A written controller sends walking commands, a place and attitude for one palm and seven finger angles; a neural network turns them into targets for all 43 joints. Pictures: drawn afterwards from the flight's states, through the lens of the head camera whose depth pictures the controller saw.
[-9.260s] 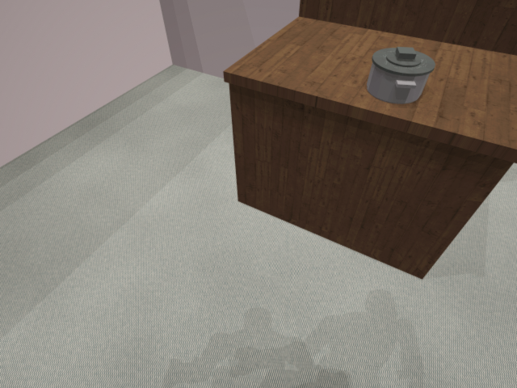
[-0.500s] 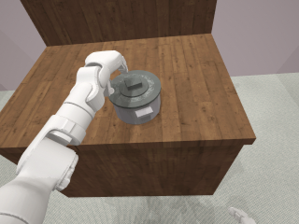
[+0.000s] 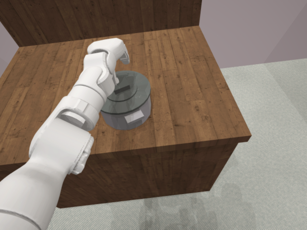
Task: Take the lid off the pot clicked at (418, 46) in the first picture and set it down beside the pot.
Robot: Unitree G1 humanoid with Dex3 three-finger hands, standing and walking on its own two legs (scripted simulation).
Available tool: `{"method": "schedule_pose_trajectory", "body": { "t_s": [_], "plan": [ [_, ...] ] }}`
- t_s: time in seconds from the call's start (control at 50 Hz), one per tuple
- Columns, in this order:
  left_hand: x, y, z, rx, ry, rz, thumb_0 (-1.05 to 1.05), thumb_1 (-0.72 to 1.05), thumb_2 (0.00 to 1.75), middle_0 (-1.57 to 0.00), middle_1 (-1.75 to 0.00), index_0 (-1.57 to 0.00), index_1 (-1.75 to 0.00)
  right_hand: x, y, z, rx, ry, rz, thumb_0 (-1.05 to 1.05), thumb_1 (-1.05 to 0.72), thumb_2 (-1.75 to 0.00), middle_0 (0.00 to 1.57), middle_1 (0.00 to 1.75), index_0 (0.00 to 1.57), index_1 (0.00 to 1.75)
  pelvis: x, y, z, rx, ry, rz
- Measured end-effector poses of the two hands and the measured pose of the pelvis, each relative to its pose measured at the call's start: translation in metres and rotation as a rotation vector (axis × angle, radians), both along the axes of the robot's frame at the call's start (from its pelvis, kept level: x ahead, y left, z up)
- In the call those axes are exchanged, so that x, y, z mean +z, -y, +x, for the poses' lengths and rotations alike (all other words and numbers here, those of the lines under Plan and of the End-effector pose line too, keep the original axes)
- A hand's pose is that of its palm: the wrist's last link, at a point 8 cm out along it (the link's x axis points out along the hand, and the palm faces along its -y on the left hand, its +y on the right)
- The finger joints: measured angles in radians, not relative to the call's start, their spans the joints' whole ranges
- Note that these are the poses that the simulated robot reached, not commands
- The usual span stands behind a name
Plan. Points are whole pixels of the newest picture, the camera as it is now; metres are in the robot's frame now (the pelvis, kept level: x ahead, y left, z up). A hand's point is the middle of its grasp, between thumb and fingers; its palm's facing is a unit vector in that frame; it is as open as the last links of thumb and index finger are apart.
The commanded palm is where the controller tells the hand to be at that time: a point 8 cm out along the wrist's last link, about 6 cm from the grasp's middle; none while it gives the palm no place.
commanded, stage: move the open hand above the knob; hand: left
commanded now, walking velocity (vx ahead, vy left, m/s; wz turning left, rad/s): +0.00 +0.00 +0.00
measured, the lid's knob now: (119, 84) +0.51 +0.07 +0.09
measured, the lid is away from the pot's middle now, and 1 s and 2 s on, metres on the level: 0.00 0.00 0.00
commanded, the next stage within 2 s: lower the open fingers around the knob in 0.48 s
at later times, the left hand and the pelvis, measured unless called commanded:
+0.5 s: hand (111, 73) +0.48 +0.08 +0.16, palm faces -0.26 -0.05 -0.97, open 9.9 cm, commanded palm +0.48 +0.07 +0.22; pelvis +0.00 +0.00 +0.00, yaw +1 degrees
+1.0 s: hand (114, 82) +0.47 +0.07 +0.13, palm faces -0.32 -0.05 -0.95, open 9.9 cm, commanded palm +0.47 +0.08 +0.19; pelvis +0.00 +0.00 +0.00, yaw +1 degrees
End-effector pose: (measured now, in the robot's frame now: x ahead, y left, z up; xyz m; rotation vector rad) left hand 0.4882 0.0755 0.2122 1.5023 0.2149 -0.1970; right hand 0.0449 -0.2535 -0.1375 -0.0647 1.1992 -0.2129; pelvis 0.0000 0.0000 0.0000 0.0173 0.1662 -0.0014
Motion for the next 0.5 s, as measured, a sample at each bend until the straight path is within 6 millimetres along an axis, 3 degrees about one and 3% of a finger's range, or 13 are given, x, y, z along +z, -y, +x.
{"method": "schedule_pose_trajectory", "body": {
  "t_s": [0.12,0.36,0.5],
  "plan": [
    [-0.003,-0.008,-0.003,-0.005,-0.001,0.007,0.0,-0.29,1.48,-0.86,-0.08,-0.86,-0.08,0.002,0.001,0.011,0.014,0.019,-0.006,0.01,-0.91,-0.9,0.2,0.3,0.2,0.3,0.0,0.0,0.001,0.005,0.004,-0.002],
    [0.001,-0.01,-0.011,-0.011,0.013,0.018,0.0,-0.29,1.48,-0.86,-0.09,-0.86,-0.08,0.008,-0.007,0.052,0.067,0.113,-0.001,0.01,-0.91,-0.9,0.2,0.3,0.2,0.3,-0.001,-0.002,-0.001,0.022,0.008,-0.001],
    [0.001,-0.004,-0.011,-0.015,0.006,0.004,0.0,-0.29,1.48,-0.86,-0.09,-0.86,-0.08,0.008,-0.013,0.056,0.078,0.116,0.008,0.01,-0.91,-0.9,0.2,0.3,0.2,0.3,-0.001,-0.003,-0.001,0.023,0.007,-0.001]
  ]
}}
